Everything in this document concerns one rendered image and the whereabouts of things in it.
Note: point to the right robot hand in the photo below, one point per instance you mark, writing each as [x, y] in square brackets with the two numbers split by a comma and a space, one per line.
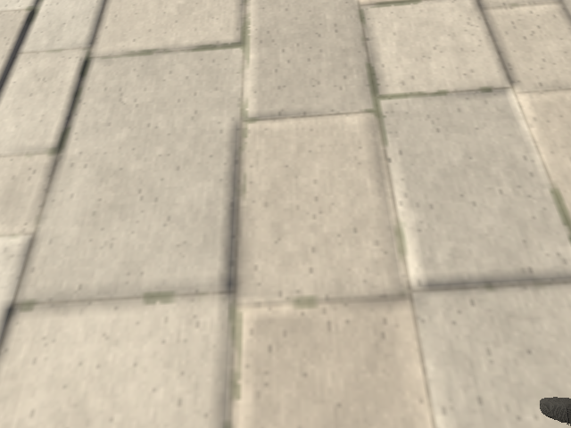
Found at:
[557, 409]

